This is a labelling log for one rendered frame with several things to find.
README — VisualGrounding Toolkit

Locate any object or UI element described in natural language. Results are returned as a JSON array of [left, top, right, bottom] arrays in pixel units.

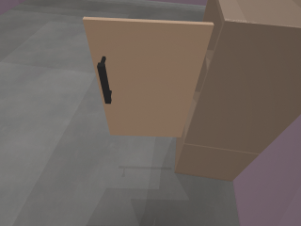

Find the handle
[[97, 56, 112, 105]]

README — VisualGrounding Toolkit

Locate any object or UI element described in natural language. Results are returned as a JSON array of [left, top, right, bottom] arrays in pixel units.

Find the cupboard door
[[82, 17, 214, 137]]

